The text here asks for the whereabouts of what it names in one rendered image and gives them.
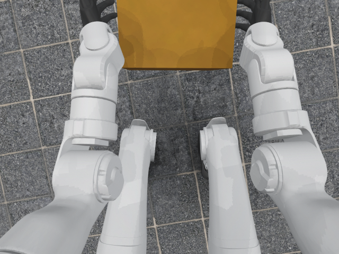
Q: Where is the left robot upper arm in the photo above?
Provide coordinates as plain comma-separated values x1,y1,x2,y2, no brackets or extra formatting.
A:
0,150,124,254

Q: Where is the right robot thigh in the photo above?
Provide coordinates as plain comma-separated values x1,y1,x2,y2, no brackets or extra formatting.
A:
200,124,261,254

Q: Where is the right robot upper arm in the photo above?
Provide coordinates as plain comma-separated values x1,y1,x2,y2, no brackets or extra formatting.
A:
250,141,339,254

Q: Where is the left robot forearm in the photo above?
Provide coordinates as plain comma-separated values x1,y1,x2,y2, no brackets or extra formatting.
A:
52,21,124,187

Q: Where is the right robot forearm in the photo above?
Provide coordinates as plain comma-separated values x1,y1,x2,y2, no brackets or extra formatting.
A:
239,22,327,179

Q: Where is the right robot hand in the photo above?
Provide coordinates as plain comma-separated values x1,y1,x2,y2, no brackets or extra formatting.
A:
235,0,272,32

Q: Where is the left robot hand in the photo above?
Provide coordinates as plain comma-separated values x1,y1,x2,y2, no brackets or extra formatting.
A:
79,0,118,27

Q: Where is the robot right shin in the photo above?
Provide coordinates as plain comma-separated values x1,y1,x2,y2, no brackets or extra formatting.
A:
203,117,238,169

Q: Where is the carton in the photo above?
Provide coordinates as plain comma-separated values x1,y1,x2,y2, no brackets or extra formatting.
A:
117,0,237,70

